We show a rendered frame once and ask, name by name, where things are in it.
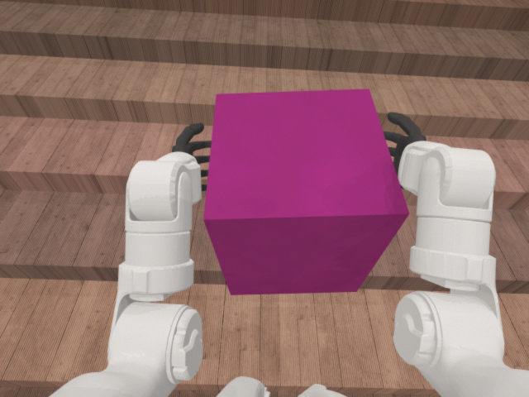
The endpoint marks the robot right upper arm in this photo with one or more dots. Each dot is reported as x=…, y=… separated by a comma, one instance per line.
x=455, y=341

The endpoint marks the left robot thigh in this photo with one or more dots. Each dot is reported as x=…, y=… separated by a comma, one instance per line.
x=243, y=386

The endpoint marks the carton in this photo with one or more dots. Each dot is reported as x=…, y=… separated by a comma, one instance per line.
x=302, y=194

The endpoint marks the left robot forearm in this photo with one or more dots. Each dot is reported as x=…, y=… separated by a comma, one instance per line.
x=159, y=199

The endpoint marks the right robot forearm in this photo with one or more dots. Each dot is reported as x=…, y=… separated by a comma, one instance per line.
x=454, y=189

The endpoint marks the robot left hand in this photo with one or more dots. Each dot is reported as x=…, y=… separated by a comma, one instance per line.
x=183, y=144

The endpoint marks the robot left upper arm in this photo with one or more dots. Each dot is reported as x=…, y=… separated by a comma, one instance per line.
x=153, y=348

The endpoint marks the robot right hand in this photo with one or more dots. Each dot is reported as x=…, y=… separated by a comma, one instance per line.
x=402, y=141

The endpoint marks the right robot shin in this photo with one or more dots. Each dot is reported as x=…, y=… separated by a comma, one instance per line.
x=316, y=386

